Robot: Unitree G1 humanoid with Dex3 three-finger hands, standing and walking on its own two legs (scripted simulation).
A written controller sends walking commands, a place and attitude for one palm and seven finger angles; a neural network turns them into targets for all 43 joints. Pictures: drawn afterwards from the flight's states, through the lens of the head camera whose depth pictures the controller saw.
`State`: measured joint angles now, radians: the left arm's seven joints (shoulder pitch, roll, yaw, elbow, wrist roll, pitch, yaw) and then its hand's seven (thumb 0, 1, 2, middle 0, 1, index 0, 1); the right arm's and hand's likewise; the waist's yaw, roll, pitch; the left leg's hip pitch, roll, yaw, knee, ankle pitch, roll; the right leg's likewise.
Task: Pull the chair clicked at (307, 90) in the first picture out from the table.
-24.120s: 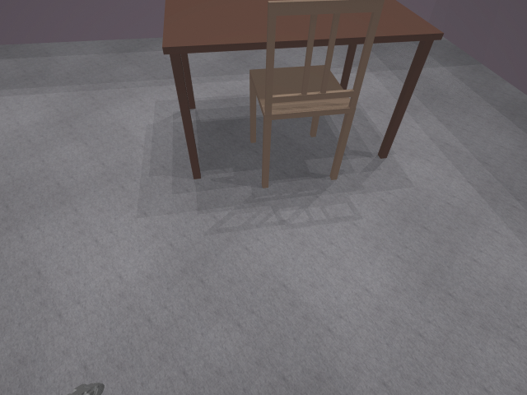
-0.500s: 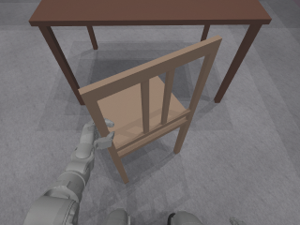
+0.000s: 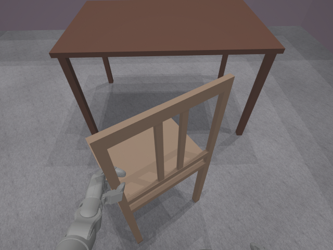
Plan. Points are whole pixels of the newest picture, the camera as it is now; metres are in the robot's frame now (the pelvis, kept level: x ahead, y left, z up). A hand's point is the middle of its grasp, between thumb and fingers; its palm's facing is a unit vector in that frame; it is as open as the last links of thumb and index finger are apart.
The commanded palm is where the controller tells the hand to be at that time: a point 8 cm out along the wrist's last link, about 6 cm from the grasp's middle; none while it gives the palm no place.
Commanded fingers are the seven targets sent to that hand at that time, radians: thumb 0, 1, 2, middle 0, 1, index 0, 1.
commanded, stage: stop walking, hand still on the chair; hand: left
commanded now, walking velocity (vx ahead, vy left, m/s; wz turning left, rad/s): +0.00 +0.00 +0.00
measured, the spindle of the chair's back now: (159, 155) +0.40 +0.03 -0.05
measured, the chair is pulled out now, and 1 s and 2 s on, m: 0.52 0.53 0.53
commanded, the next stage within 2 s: open the thumb and straighten the fingers in 0.58 s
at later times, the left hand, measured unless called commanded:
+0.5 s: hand (115, 194) +0.27 +0.15 -0.05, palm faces +0.06 -0.98 -0.21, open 5.8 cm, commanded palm +0.25 +0.20 -0.04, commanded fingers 0.00 0.90 0.90 -0.50 -1.45 -0.50 -1.45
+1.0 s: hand (110, 190) +0.28 +0.16 -0.04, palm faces +0.05 -0.98 -0.21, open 10.2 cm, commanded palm +0.25 +0.21 -0.03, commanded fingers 0.00 -0.55 0.20 -0.32 -0.94 -0.32 -0.94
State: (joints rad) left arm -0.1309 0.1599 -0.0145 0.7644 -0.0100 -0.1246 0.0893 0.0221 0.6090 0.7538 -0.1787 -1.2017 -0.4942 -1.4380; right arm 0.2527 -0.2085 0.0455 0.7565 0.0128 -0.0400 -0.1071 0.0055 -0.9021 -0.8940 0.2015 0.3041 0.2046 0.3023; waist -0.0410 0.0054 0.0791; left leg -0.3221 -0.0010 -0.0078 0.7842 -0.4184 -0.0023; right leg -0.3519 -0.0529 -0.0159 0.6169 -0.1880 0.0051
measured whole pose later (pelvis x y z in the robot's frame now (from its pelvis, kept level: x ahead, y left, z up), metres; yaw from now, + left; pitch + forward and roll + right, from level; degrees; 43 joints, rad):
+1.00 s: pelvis +0.04 +0.00 +0.00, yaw +0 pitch +5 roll +0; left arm 0.16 0.18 -0.01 0.33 -0.05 0.01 0.06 0.02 -0.06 0.44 -0.33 -1.26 -0.48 -1.38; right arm 0.24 -0.27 0.00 0.61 0.04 -0.15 -0.05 0.01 -0.90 -0.89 0.20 0.30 0.20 0.30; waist -0.02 0.04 -0.04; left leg -0.36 0.00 -0.01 0.66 -0.38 -0.01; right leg -0.48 -0.05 -0.03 0.64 -0.24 0.01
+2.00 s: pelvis +0.05 +0.00 -0.03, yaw +3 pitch +8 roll -1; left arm 0.58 0.20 -0.04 -0.12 -0.05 0.14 0.02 -0.01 -0.54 0.21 0.00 0.00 -0.01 0.00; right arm 0.25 -0.24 0.01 0.53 0.04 -0.22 -0.10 0.01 -0.90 -0.89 0.20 0.30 0.20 0.30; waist -0.01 0.06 -0.12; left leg -0.52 0.00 -0.07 0.88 -0.50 -0.01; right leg -0.62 -0.06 -0.08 0.84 -0.36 0.01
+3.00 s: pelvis +0.04 +0.00 -0.03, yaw +2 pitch +4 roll -2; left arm 0.72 0.30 0.16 -0.41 -0.13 -0.10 -0.02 -0.01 -0.44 0.26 -0.02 -0.02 -0.02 -0.02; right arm 0.25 -0.20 0.00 0.55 0.07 -0.25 -0.12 0.01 -0.90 -0.89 0.20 0.30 0.20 0.30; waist 0.03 0.07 -0.10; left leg -0.45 0.02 -0.07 0.91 -0.52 -0.02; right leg -0.54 -0.03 -0.08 0.84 -0.37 0.01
